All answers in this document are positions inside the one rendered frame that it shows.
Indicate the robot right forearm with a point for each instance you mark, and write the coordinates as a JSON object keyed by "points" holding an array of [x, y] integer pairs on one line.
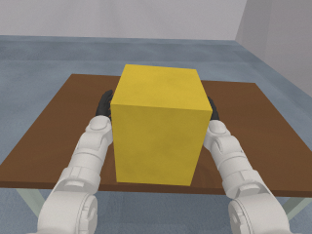
{"points": [[239, 179]]}

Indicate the robot right hand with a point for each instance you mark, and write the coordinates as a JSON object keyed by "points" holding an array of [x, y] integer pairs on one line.
{"points": [[215, 113]]}

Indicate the robot left forearm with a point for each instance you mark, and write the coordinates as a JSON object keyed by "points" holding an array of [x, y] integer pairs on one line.
{"points": [[82, 173]]}

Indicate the carton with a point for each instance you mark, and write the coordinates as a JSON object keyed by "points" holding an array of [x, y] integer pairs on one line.
{"points": [[159, 116]]}

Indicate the robot left hand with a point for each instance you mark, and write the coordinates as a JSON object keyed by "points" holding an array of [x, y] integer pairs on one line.
{"points": [[104, 105]]}

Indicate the left robot upper arm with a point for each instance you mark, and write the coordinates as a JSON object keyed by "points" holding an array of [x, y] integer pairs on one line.
{"points": [[69, 212]]}

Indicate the right robot upper arm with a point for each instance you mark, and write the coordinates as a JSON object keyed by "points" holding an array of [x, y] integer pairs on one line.
{"points": [[257, 214]]}

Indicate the table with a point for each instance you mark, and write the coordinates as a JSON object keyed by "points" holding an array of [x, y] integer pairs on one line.
{"points": [[273, 148]]}

